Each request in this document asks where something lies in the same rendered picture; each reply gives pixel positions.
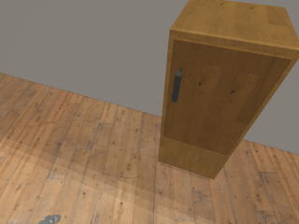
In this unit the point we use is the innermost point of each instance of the cupboard door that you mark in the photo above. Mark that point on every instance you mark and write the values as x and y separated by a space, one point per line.
221 90

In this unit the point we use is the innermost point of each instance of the robot left hand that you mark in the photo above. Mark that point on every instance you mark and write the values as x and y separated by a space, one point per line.
50 219

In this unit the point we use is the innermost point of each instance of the handle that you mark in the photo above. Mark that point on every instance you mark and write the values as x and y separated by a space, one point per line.
176 86

